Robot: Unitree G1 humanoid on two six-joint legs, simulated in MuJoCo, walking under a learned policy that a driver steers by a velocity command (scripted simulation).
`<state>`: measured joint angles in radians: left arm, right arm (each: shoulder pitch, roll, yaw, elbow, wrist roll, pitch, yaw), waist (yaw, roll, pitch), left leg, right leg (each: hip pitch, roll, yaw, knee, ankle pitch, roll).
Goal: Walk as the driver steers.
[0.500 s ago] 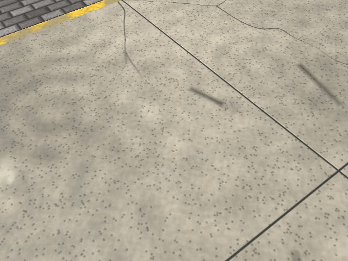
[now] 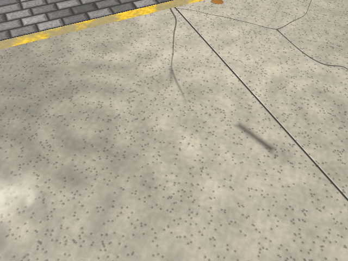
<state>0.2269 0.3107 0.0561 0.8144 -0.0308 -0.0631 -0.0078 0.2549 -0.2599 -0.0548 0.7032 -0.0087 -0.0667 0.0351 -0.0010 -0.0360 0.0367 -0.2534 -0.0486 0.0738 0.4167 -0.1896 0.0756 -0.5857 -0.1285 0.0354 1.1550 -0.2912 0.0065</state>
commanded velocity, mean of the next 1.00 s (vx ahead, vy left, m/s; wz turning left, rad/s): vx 0.50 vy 0.00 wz -0.44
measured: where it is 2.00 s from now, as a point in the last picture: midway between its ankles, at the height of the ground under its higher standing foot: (242, 133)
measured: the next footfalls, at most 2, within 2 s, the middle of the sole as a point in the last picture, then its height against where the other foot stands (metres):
right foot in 0.36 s outside the picture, level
left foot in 0.82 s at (194, 209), level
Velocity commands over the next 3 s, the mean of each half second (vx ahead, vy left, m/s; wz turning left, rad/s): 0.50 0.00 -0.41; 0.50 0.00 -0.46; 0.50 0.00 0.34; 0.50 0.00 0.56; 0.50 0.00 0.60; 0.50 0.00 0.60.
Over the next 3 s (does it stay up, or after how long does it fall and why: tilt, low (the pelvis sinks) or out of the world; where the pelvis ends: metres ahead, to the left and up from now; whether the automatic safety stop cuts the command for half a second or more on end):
stays up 1.53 -0.13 0.00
